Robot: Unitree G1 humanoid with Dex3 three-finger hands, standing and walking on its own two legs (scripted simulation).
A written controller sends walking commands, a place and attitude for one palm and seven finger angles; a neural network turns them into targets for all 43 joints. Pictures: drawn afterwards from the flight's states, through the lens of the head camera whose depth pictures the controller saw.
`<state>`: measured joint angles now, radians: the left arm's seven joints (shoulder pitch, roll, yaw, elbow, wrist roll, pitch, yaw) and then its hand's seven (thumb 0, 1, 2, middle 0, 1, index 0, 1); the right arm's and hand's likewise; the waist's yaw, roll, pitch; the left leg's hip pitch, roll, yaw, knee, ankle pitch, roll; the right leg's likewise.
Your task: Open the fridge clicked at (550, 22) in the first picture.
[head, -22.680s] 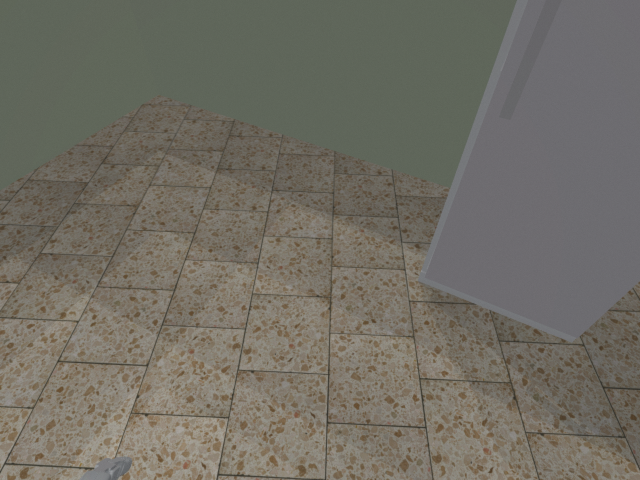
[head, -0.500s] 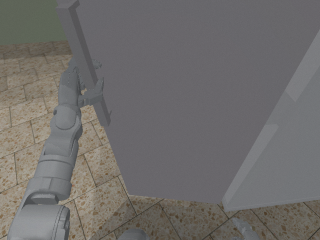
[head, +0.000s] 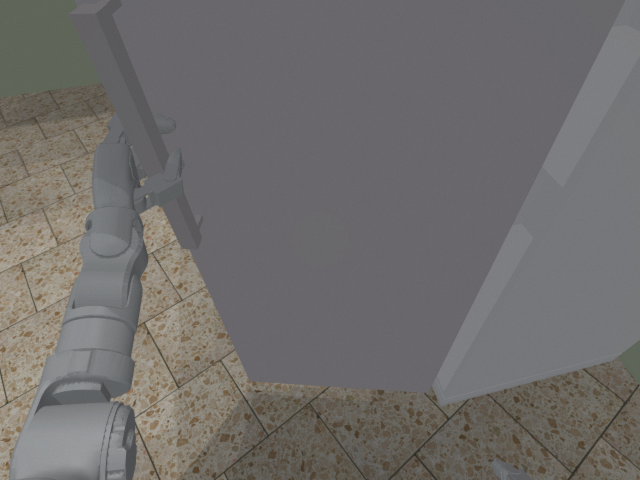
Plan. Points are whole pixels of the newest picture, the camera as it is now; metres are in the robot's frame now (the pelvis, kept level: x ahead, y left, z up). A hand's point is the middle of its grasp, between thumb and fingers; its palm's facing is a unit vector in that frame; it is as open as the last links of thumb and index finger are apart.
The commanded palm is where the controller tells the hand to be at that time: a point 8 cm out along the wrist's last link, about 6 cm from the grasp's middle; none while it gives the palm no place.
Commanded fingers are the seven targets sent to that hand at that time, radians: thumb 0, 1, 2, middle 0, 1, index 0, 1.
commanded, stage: stop walking and hold the door back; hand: left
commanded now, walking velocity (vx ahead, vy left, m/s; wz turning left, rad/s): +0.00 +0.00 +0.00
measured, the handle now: (159, 146) +0.46 +0.21 +0.19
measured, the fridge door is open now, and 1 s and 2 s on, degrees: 72 72 71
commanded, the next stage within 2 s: loosen the grip on the handle in 0.44 s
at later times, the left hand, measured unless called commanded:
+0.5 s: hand (168, 186) +0.40 +0.19 +0.18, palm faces +0.19 -0.96 -0.18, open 6.2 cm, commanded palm +0.38 +0.23 +0.17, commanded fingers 0.00 0.90 0.90 -0.45 -1.40 -0.45 -1.40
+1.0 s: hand (164, 183) +0.42 +0.20 +0.17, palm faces +0.19 -0.97 -0.18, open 13.3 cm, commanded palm +0.39 +0.26 +0.18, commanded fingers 0.00 -0.55 0.20 -0.26 -1.17 -0.26 -1.17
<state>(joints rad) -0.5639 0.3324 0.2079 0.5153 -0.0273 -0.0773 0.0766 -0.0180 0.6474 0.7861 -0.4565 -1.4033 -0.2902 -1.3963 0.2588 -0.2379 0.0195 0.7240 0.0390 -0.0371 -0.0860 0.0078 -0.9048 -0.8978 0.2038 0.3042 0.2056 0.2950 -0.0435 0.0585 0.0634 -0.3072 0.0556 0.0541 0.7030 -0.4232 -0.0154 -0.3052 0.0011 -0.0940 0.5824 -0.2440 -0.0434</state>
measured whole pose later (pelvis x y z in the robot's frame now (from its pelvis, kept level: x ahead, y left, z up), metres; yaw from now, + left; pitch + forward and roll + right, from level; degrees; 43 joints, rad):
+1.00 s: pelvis +0.01 +0.00 +0.00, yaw -2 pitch +2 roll +0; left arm -0.53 0.38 0.25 0.59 -0.06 -0.27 -0.01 0.00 -0.42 0.27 -0.42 -1.34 -0.33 -1.28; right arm 0.30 -0.28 0.01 0.71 0.05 -0.14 -0.07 0.01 -0.90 -0.90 0.20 0.30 0.21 0.30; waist -0.03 -0.01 0.00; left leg -0.32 0.04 0.07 0.55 -0.27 -0.01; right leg -0.37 0.01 -0.06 0.55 -0.22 -0.04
